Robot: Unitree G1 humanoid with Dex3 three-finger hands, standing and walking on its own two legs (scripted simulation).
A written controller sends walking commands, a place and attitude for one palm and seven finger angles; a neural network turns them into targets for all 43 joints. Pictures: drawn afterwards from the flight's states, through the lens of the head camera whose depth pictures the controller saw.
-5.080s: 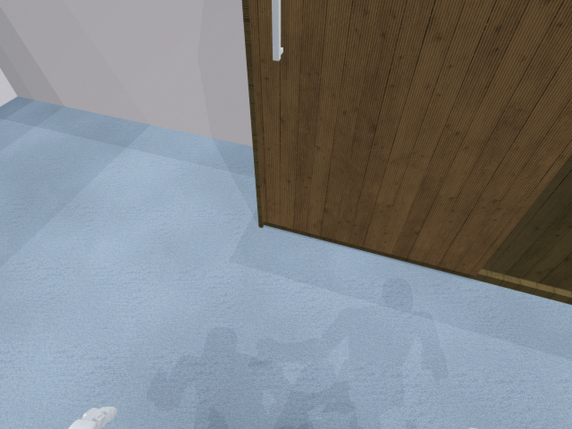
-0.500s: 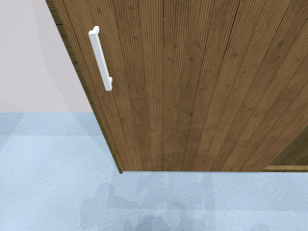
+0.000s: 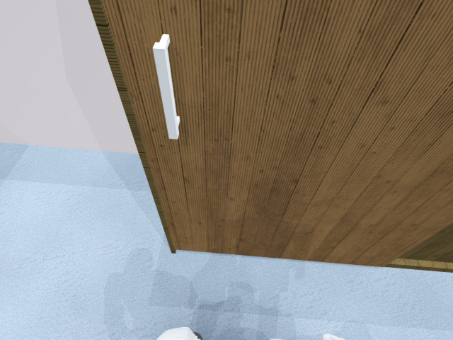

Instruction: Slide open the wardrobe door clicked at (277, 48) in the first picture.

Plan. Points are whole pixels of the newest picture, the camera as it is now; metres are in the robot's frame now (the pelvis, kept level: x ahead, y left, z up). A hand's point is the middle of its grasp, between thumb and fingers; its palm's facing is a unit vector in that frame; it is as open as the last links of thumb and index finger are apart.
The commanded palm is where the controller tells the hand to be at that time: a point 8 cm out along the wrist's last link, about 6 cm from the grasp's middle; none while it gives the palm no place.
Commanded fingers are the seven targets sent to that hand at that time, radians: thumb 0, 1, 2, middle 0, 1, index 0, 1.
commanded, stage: come to a stop and stand still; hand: left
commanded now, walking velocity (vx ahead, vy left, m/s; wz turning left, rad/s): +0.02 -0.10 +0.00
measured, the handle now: (170, 91) +0.49 +0.16 +0.15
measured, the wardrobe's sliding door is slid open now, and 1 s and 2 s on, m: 0.00 0.00 0.00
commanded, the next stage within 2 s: look again from close up in 1.12 s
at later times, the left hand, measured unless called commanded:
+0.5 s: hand out of the picture -0.04 +0.14 -0.16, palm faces +0.09 -0.97 -0.21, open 7.3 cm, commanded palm none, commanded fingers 0.00 0.90 0.90 -0.20 -0.30 -0.20 -0.30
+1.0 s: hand out of the picture -0.04 +0.18 -0.17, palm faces +0.03 -0.98 -0.18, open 7.4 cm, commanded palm none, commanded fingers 0.00 0.90 0.90 -0.20 -0.30 -0.20 -0.30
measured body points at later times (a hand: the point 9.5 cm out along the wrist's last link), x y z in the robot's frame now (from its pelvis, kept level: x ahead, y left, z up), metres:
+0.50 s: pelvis -0.04 -0.03 +0.01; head -0.01 -0.04 +0.46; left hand -0.05 +0.19 -0.14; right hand -0.04 -0.28 -0.15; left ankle -0.06 +0.11 -0.71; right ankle -0.06 -0.14 -0.73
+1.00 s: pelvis -0.04 +0.01 +0.01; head -0.04 +0.02 +0.46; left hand -0.04 +0.23 -0.15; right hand -0.03 -0.21 -0.15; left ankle -0.06 +0.11 -0.73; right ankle -0.06 -0.14 -0.73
